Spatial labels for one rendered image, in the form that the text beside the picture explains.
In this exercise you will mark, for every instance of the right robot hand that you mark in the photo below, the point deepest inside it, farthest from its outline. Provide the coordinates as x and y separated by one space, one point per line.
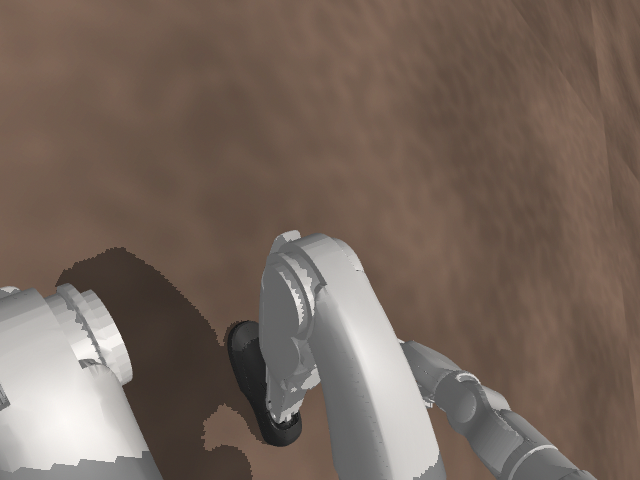
428 366

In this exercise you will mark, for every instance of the right robot foot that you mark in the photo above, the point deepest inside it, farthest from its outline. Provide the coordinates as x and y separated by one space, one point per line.
249 368

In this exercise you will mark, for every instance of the right robot arm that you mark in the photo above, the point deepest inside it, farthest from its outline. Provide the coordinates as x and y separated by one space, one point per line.
508 445

